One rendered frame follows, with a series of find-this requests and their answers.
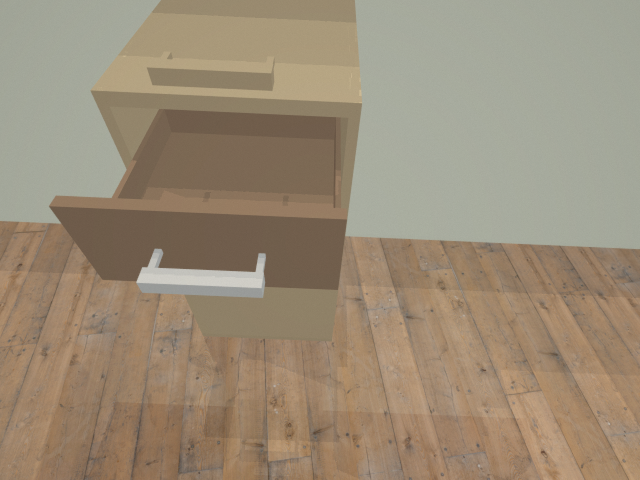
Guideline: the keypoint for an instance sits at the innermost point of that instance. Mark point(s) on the drawer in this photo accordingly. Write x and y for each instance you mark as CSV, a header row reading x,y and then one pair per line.
x,y
215,189

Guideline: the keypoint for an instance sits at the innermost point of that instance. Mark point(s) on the handle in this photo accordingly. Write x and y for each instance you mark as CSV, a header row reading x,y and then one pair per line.
x,y
211,74
201,282

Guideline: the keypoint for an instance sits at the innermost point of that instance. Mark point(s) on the cabinet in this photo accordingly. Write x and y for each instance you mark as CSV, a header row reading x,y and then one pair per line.
x,y
313,46

